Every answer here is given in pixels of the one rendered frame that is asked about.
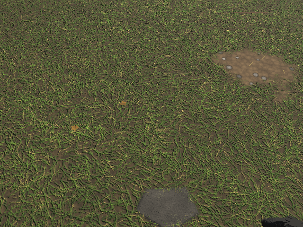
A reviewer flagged robot right hand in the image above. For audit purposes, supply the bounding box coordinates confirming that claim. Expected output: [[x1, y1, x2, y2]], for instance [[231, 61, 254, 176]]
[[261, 216, 303, 227]]

